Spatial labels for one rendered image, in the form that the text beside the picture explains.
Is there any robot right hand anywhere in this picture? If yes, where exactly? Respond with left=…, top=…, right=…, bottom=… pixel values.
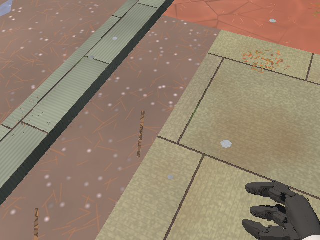
left=242, top=180, right=320, bottom=240

